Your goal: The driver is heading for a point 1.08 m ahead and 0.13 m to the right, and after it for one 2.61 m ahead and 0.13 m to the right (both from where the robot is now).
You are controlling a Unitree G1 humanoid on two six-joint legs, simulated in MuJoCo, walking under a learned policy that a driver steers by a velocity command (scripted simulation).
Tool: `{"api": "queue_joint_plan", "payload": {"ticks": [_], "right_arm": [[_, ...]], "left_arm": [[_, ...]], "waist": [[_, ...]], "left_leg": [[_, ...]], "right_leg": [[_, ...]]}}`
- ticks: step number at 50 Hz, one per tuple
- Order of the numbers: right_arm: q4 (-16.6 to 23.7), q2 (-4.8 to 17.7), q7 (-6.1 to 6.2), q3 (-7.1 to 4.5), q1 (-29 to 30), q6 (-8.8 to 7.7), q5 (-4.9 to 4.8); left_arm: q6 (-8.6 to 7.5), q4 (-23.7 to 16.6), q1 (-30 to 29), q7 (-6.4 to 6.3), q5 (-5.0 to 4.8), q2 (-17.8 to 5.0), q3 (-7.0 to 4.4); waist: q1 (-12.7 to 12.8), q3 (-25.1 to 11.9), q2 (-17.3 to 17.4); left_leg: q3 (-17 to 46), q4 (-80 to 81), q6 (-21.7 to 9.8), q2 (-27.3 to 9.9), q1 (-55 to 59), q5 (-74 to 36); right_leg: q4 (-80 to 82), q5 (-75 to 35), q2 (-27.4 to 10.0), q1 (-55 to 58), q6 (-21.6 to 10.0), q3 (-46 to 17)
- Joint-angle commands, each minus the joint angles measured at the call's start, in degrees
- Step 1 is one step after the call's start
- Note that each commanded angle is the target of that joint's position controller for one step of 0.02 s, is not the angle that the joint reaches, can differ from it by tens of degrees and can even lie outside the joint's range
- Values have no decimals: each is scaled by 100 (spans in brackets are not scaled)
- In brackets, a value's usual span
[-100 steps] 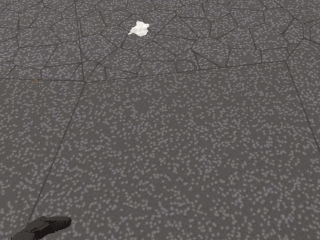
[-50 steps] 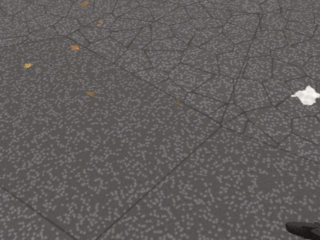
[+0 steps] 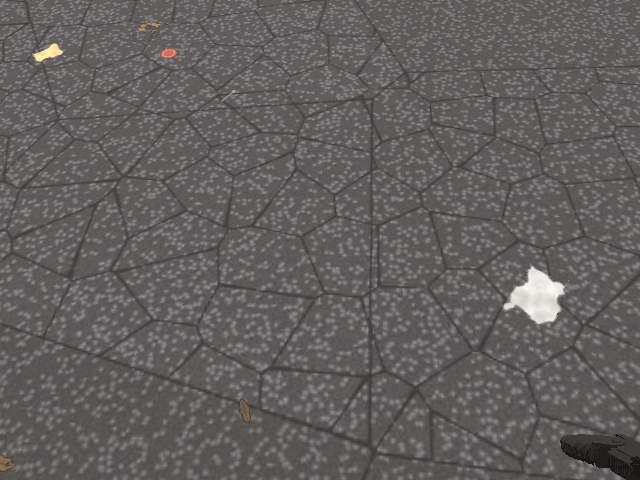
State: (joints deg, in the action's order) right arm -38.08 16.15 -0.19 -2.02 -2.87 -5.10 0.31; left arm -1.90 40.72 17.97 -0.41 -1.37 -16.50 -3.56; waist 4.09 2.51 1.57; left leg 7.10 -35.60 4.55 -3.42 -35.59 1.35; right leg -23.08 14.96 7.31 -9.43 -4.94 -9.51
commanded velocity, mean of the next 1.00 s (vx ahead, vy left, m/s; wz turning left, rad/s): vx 0.50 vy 0.00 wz -0.37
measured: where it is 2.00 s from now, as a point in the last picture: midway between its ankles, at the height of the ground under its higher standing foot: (447, 250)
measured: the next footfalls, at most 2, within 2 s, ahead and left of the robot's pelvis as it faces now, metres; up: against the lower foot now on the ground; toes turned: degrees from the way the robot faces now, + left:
left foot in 0.10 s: +0.24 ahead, +0.15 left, +0.00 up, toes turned -9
right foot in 0.62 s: +0.45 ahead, -0.18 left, +0.00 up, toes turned -24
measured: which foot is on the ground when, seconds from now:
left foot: up 0.00-0.08, down 0.10-0.62, up 0.64-1.00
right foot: down 0.00-0.10, up 0.12-0.60, down 0.62-1.00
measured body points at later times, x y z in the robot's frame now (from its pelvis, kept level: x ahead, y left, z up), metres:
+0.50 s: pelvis +0.26 +0.02 +0.00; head +0.30 +0.01 +0.44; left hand +0.54 +0.19 -0.08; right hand +0.20 -0.26 -0.12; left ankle +0.20 +0.15 -0.74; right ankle +0.37 -0.17 -0.69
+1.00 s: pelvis +0.51 -0.12 +0.00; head +0.53 -0.13 +0.45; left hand +0.67 +0.12 -0.11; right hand +0.57 -0.42 -0.11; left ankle +0.75 -0.02 -0.68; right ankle +0.42 -0.17 -0.74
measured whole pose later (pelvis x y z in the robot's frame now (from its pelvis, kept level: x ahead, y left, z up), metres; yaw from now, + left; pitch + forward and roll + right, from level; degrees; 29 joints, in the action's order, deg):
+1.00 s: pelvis +0.51 -0.12 +0.00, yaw -21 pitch +1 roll -2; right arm -44.7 16.8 -1.2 -2.4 -8.9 -3.5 -1.1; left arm -4.9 43.9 18.0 0.7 0.6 -15.3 -2.9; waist 2.7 1.2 3.0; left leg 3.1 -43.0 1.2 -6.5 -40.5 -4.0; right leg -12.2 12.9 4.6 -0.3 -3.9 3.9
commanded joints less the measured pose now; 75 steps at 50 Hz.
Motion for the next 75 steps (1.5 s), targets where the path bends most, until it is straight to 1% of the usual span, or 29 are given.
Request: {"api": "queue_joint_plan", "payload": {"ticks": [1, 5, 6, 7, 8, 9, 10, 13, 26, 29, 31, 32, 33, 34, 35, 36, 38, 43, 48, 53, 57, 59, 60, 61, 62, 63, 65, 69, 75], "right_arm": [[497, 533, -53, -152, 498, -151, -72], [252, 913, -28, -379, -652, -287, -41], [183, 1244, 25, -470, -1521, -299, 40], [-51, 1624, -31, -566, -1896, -219, 92], [84, 1049, -56, -454, -1657, -197, -27], [122, 750, -26, -370, -1458, -158, -45], [142, 653, -21, -318, -1236, -127, 1], [-9, 452, 5, -254, -1069, -130, 37], [-670, 1084, 51, -408, -1542, 26, -130], [-780, 1303, 56, -455, -1602, 109, -222], [-811, 1263, 91, -403, -1547, 153, -225], [-670, 900, 96, -246, -1628, 109, -23], [-501, 297, 2, -34, -2294, -22, 31], [-557, 938, -60, -181, -1661, -134, -192], [-336, 1016, -78, -212, -1128, -185, -342], [-336, 911, -35, -180, -986, -208, -262], [-439, 878, -15, -215, -1163, -126, -121], [-489, 537, 1, -153, -1090, 144, -102], [-312, 381, -101, -97, -350, 90, -154], [35, 321, -280, -54, 264, 62, -156], [188, 551, -384, -167, -88, 94, -117], [-109, 1059, -295, -454, -1573, 134, -131], [-165, 1736, -187, -650, -2276, 171, -107], [-77, 1609, -197, -572, -2164, 143, -188], [-57, 1241, -189, -463, -2141, 140, -150], [-26, 1041, -163, -416, -1899, 133, -133], [121, 761, -133, -319, -1257, 128, -86], [222, 871, -36, -347, -1063, 117, -66], [27, 1046, 102, -413, -1539, 221, -162]], "left_arm": [[-9, -256, 210, -47, -37, -896, -252], [-23, -351, -31, -47, 25, -582, -162], [-56, -444, 66, -26, 115, -200, -29], [-102, -641, 763, -25, -81, -93, 30], [-84, -442, 705, -52, -127, -714, -87], [-49, -502, 122, -48, -71, -958, -165], [-23, -542, -123, -54, -5, -876, -166], [8, -641, -240, 36, -35, -596, -167], [-39, -1176, -1823, 350, -13, -177, 18], [-31, -1223, -1585, 371, 44, -385, -90], [4, -809, -91, 280, 57, -840, -360], [63, -617, 818, 160, 59, -1327, -500], [5, -673, 583, 166, 62, -1734, -478], [-55, -702, 686, 202, 59, -1174, -353], [-114, -629, 400, 217, 80, -1013, -282], [-150, -604, 39, 216, 58, -875, -231], [-201, -646, -423, 219, 155, -563, -125], [-381, -329, -383, 152, 183, -656, -155], [-395, -62, -201, 74, 209, -749, -155], [-288, 276, 136, 37, 128, -849, -205], [-106, 291, -36, -77, 89, -1088, -277], [-30, 222, -127, -170, 96, -1067, -242], [-138, -18, 321, -154, 219, -621, -81], [-337, -68, 380, -40, 268, -308, 69], [-519, -170, -136, 82, 46, -777, -44], [-611, -323, -548, 119, -74, -793, -21], [-603, -340, -700, 52, 150, -800, -69], [-375, -342, -484, 8, 243, -578, -39], [-422, -608, -1715, 60, 160, -347, 74]], "waist": [[34, -427, -736], [-666, -825, -882], [-966, -1586, -134], [-599, -2038, 1909], [-713, -1493, 1121], [-857, -845, 612], [-775, -529, 231], [-568, -197, 499], [-935, 196, 194], [-583, -63, 375], [291, -869, 250], [561, -1538, -517], [-152, -2357, -1670], [328, -2432, -883], [279, -1470, -826], [37, -978, -424], [-370, -630, -470], [-486, -253, -427], [-153, 53, -427], [94, 272, -339], [-260, -195, -644], [-1069, -1051, -487], [-1059, -1838, 618], [-848, -2543, 1186], [-1127, -2236, 702], [-1060, -1487, 342], [-595, -647, -136], [-296, -427, 114], [-791, -319, 318]], "left_leg": [[-259, 574, -60, 439, 962, -142], [-115, 1039, -636, 131, 2661, 300], [935, 1043, -1034, -924, 4077, 695], [3691, 1707, -1920, -2017, 5405, 2255], [3828, 1910, -1815, -2013, 5093, 3365], [2874, 1921, -1577, -1761, 4488, 3006], [2139, 1981, -1456, -1510, 3902, 2169], [870, 2317, -1374, -1044, 3105, 888], [-1237, 2472, -1274, -1156, 3698, -1051], [-1434, 1713, -1190, -1274, 4015, -3273], [-1754, -135, -946, -1011, 3398, -3898], [-1800, -1975, -724, -717, 1871, -1439], [-1080, -3773, -459, 345, -60, 3301], [-225, -4264, -497, 184, -519, 3169], [-339, -4187, -559, -26, -894, 2694], [-376, -3754, -582, -284, -740, 2180], [-340, -3253, -519, -525, -93, 1667], [-357, -2369, -235, -595, -234, 714], [-413, -731, -323, -311, -191, -842], [-552, 75, -576, -146, -588, -600], [-1122, 150, -954, 347, 162, 625], [-1074, 472, -1327, 667, 2403, 355], [1226, 442, -2157, -715, 4699, 329], [3968, 1448, -2950, -1594, 5875, 977], [3529, 1702, -2644, -1466, 5743, 1517], [2721, 1753, -2397, -1249, 4984, 1437], [1732, 1974, -2150, -833, 3365, 333], [1087, 2276, -2217, -504, 2204, -750], [790, 2080, -1734, -102, 1900, 93]], "right_leg": [[259, -898, -1207, -206, -688, -1228], [-1007, -956, -1044, -305, -303, -1399], [-2666, 7, -642, -997, -66, -806], [-4249, 2006, -60, -2903, 225, -159], [-4956, 1687, -551, -3538, 334, -243], [-5134, 1145, -710, -3664, 383, -92], [-5067, 750, -883, -3481, 429, 52], [-4589, 259, -1230, -3086, 470, 210], [-1560, -1352, -1165, -2881, 345, 1026], [-1234, -531, -726, -2042, -19, 1328], [-658, -1019, -361, 207, -374, 1414], [-869, -1444, -1390, 2075, -694, -5], [-117, -411, -2795, 3348, -1726, -3166], [348, 36, -2817, 3183, -1626, -3310], [442, -370, -2595, 2453, -1381, -2344], [495, -935, -2322, 1619, -1172, -1650], [803, -1749, -1973, 534, -1032, -903], [1443, -2126, -1910, -23, -1029, 52], [1639, -1812, -1747, 152, -636, 931], [1381, -2166, -2122, 1243, -519, 1203], [159, -5084, -2197, 1779, -238, 1489], [-2004, -5450, -1859, 935, 98, 1809], [-4217, -2869, -1247, -1234, 454, 1864], [-5651, 1703, -187, -2858, 660, 855], [-5886, 1524, -605, -3499, 506, 172], [-5567, 1090, -862, -3649, 401, 296], [-4471, 531, -1260, -3101, 444, 407], [-3556, 87, -1269, -2525, 811, 599], [-1157, -1925, -795, -1868, 985, 693]]}}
